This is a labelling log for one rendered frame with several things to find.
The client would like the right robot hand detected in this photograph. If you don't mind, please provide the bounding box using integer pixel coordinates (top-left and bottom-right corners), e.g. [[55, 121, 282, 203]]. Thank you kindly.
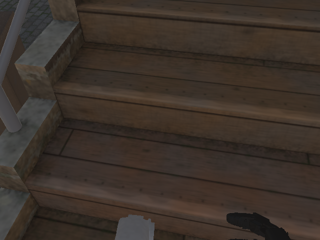
[[226, 212, 291, 240]]

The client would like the left robot thigh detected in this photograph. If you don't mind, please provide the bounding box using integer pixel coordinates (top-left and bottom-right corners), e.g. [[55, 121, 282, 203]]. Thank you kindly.
[[115, 214, 155, 240]]

